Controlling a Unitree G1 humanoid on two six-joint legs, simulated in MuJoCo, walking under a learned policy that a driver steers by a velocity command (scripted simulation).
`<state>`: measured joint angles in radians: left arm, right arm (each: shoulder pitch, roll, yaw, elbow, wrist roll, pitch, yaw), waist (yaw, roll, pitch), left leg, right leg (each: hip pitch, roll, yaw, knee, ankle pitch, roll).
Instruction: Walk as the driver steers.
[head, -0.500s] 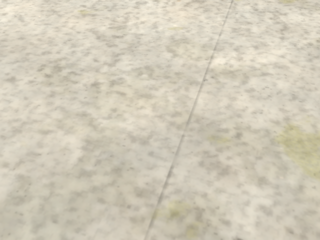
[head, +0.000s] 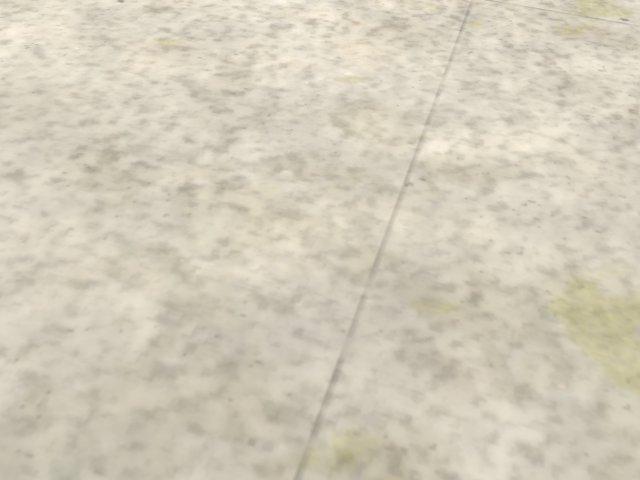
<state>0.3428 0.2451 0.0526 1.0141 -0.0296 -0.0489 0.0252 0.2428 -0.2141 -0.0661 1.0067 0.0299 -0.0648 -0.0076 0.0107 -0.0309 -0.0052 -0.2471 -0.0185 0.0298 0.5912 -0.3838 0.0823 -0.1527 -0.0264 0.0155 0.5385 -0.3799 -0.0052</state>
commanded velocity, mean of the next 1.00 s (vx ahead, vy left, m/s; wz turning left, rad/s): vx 0.43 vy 0.00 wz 0.00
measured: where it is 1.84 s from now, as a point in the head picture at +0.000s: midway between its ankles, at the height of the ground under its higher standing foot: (341, 437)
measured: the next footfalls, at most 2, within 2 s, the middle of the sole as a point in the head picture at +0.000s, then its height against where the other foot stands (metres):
right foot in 0.48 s outside the picture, level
left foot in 1.00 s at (286, 410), level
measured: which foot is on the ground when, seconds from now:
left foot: down 0.00-0.48, up 0.50-0.98, down 1.00-1.00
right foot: down 0.00-0.02, up 0.04-0.46, down 0.48-1.00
